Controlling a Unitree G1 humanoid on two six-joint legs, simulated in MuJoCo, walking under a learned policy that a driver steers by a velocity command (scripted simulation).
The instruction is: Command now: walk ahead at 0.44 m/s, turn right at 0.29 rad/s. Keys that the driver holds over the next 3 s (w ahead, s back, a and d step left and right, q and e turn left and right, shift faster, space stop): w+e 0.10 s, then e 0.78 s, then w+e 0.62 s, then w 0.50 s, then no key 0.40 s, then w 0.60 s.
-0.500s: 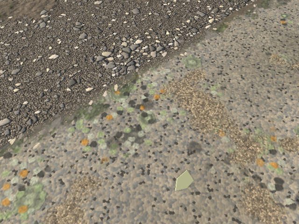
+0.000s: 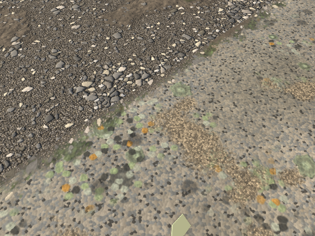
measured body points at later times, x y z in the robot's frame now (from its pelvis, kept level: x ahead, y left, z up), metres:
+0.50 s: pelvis +0.21 -0.06 +0.00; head +0.25 -0.08 +0.45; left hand +0.32 +0.21 -0.12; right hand +0.31 -0.34 -0.11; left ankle +0.37 +0.04 -0.69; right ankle +0.15 -0.11 -0.74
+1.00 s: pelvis +0.27 -0.05 +0.00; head +0.28 -0.06 +0.45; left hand +0.53 +0.10 -0.11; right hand +0.20 -0.34 -0.11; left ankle +0.37 +0.01 -0.74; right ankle +0.19 -0.13 -0.71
